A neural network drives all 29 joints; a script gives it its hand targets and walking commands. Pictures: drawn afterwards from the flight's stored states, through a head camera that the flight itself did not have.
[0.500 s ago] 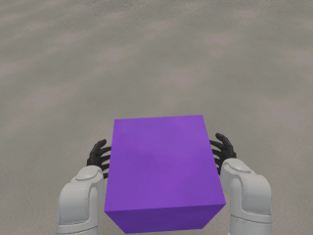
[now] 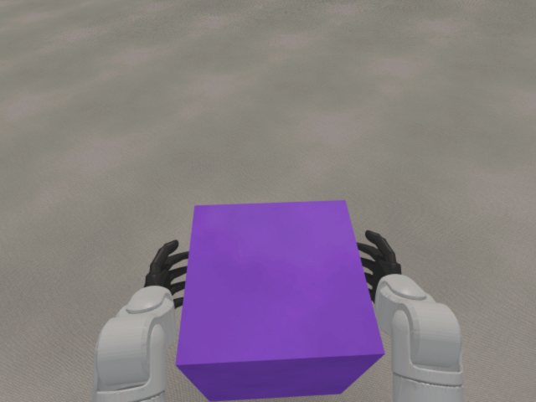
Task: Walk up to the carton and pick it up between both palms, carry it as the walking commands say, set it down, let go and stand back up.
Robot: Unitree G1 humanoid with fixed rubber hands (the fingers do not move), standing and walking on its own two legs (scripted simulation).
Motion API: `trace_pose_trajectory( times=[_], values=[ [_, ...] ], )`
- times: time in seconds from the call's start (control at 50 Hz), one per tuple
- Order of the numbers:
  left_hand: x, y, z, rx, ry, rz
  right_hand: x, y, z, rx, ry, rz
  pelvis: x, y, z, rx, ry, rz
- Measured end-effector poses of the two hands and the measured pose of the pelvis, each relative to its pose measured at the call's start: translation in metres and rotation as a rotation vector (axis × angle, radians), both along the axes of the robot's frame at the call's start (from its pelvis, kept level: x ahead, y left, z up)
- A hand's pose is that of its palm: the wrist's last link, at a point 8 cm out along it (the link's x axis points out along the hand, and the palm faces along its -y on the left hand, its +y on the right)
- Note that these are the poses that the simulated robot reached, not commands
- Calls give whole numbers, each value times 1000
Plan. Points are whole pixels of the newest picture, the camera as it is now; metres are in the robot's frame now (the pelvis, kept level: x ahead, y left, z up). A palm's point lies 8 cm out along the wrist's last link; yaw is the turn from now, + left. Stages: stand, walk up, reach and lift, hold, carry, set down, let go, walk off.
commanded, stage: carry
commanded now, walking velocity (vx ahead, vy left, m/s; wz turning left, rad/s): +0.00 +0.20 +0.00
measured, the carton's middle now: (273, 307) +0.27 +0.00 +0.01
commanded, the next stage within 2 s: none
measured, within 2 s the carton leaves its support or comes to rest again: neither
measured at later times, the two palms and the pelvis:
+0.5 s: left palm (33, 344) +0.22 +0.31 +0.06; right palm (264, 311) +0.24 +0.01 +0.07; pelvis -0.03 +0.15 +0.00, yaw +1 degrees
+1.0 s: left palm out of the picture +0.20 +0.36 +0.09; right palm (223, 334) +0.21 +0.06 +0.09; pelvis -0.06 +0.22 +0.01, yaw -1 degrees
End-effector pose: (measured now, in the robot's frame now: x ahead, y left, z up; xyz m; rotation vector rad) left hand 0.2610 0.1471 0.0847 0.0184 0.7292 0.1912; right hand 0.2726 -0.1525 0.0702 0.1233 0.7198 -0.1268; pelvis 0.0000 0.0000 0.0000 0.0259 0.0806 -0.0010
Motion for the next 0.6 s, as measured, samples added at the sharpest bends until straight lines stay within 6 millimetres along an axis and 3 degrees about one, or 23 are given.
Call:
trace_pose_trajectory(
  times=[0.1, 0.2, 0.32, 0.4, 0.48, 0.6],
  values=[
    [-5, 6, 7, 3, 38, -36, -14, 6, 8, 5, 38, -36, -5, 15, 14, 25, -9, 0],
    [-6, 27, 21, 20, 6, -43, -16, 27, 18, 30, 6, -51, -13, 40, 20, 39, -7, 2],
    [-13, 76, 16, -1, -9, -28, -19, 75, 19, 12, -9, -38, -21, 83, 15, 27, -3, 16],
    [-20, 120, -6, -36, -7, -14, -21, 120, 10, -28, -7, -18, -24, 120, -1, -4, -7, 27],
    [-41, 156, -26, -79, 64, 41, -27, 157, -2, -78, 63, 40, -33, 142, 1, -17, -10, 17],
    [-52, 184, -16, -66, 29, 59, -35, 185, 3, -58, 29, 54, -44, 168, 2, -10, -3, 8]
  ],
)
